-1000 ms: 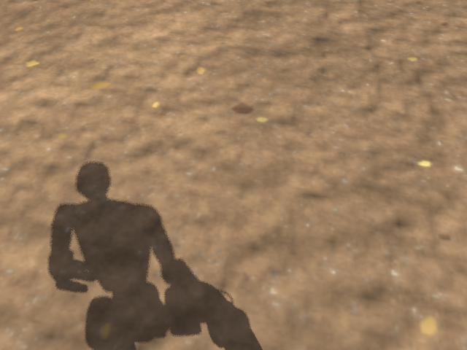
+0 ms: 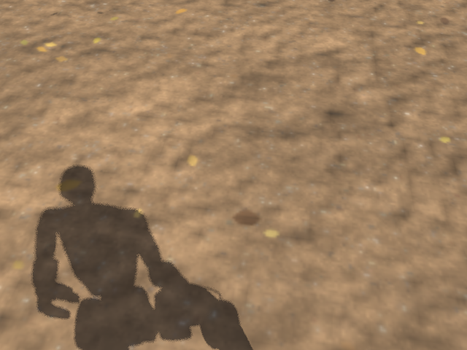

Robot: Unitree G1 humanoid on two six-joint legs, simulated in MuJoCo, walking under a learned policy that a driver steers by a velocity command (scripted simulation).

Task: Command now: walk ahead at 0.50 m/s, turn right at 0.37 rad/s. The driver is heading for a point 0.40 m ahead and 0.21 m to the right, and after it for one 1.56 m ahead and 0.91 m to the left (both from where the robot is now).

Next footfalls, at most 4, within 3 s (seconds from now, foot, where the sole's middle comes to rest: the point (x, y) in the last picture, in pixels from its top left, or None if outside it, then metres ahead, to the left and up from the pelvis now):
0.28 right None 0.32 -0.15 -0.78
0.82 left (230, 297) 0.67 0.00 -0.78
1.28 right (283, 221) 0.95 -0.19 -0.78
1.80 left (182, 187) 1.11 0.16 -0.78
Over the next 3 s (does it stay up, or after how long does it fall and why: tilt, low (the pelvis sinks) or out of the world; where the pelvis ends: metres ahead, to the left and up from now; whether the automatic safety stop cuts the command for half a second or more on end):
stays up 1.41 0.47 -0.01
